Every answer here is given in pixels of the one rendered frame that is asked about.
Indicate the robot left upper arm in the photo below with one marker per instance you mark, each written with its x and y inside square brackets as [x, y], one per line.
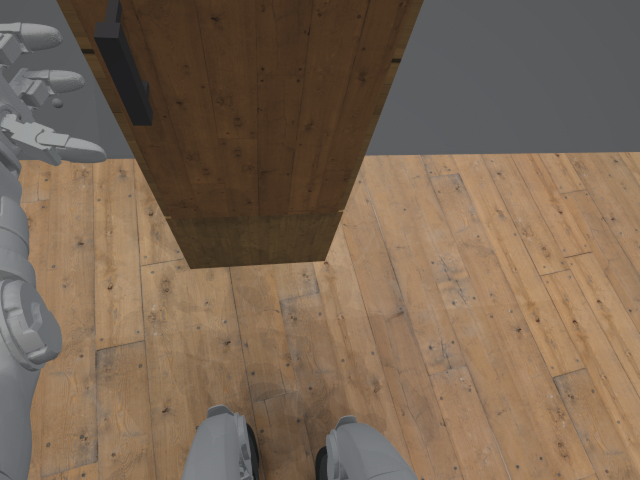
[30, 336]

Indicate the cupboard door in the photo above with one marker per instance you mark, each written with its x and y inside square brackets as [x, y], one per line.
[260, 107]

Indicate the robot right shin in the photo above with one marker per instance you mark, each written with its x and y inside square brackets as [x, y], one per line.
[343, 420]

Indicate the left robot hand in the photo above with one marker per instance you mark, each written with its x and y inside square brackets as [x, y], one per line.
[27, 92]

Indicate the handle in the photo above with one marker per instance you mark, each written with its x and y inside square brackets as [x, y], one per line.
[113, 46]

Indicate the right robot thigh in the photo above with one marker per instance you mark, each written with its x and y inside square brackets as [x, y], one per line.
[357, 451]

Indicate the robot left forearm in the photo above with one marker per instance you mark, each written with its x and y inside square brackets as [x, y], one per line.
[14, 232]

